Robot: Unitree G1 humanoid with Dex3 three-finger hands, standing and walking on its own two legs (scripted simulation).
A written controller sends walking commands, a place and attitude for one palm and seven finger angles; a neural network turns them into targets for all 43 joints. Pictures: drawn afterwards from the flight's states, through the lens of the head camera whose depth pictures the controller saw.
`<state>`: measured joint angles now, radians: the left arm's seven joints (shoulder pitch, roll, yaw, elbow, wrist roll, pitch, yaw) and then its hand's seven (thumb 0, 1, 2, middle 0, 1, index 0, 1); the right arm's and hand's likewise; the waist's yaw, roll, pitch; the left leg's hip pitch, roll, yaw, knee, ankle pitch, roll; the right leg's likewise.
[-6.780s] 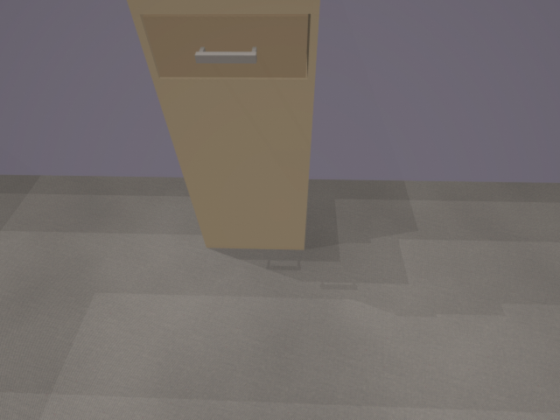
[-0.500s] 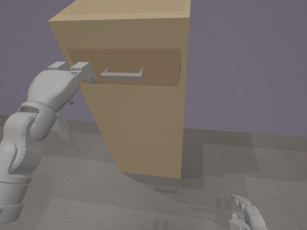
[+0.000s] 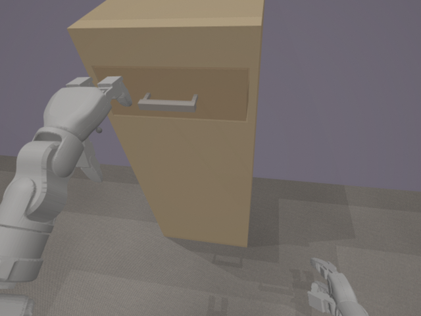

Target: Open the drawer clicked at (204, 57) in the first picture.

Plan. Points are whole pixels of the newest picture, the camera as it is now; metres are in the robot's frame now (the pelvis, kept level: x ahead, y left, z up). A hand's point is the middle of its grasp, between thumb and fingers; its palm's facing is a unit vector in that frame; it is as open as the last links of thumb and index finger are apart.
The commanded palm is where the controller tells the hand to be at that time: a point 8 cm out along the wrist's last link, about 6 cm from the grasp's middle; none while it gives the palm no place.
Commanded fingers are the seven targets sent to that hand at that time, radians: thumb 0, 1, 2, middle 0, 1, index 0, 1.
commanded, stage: move the hooked fingers above the handle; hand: left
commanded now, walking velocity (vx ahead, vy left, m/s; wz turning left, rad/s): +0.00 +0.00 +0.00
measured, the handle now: (169, 101) +0.57 +0.19 +0.11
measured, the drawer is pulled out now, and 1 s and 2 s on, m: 0.00 0.00 0.00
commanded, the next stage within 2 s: none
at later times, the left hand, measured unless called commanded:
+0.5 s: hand (115, 109) +0.41 +0.24 +0.20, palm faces +0.13 -0.04 -0.99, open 13.8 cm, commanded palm +0.38 +0.22 +0.25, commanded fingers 0.00 -0.50 0.30 -0.30 -1.20 -0.30 -1.20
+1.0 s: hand (131, 105) +0.46 +0.24 +0.17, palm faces -0.01 +0.01 -1.00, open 13.8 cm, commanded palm +0.45 +0.21 +0.23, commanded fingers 0.00 -0.50 0.30 -0.30 -1.20 -0.30 -1.20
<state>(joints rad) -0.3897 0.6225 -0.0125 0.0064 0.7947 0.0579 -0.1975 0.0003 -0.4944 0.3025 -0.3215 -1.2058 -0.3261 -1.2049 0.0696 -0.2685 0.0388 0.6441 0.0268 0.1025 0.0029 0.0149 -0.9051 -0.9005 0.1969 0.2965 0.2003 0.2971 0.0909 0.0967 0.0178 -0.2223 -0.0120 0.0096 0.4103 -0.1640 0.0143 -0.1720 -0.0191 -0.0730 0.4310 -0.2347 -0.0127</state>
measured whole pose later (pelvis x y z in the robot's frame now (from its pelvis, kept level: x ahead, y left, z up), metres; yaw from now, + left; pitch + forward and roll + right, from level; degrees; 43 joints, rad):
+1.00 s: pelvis +0.04 +0.00 +0.00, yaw -1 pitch +5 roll +1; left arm -0.71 0.59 -0.13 0.49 0.91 0.18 -0.17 0.00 -0.49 0.30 -0.31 -1.20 -0.32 -1.20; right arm 0.19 -0.28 0.00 0.66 0.05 0.20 0.00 0.01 -0.91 -0.90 0.20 0.30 0.20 0.30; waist 0.02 0.08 -0.05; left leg -0.31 -0.01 0.03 0.43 -0.22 0.01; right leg -0.27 -0.02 -0.05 0.46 -0.28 -0.01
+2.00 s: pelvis +0.03 +0.00 -0.01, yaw -2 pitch +9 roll +0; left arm -1.01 0.59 -0.13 0.91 0.97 0.07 -0.08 0.00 -0.49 0.30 -0.32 -1.21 -0.35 -1.25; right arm 0.26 -0.27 -0.01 0.68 0.05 0.16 -0.04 0.01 -0.91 -0.90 0.20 0.30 0.20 0.30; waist -0.05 0.06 -0.08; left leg -0.42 0.01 0.04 0.50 -0.23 0.02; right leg -0.37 0.00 -0.03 0.49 -0.28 -0.01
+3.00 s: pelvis +0.03 -0.01 +0.00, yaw -3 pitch +8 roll +0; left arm -0.92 0.59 -0.10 0.89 0.97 0.09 -0.12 0.00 -0.49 0.30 -0.35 -1.23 -0.34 -1.23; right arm 0.26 -0.27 0.00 0.68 0.06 0.19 -0.06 0.01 -0.90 -0.90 0.20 0.30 0.20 0.30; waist -0.05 0.07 -0.08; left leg -0.37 0.01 0.05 0.47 -0.23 0.01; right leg -0.34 0.01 -0.02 0.49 -0.28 -0.02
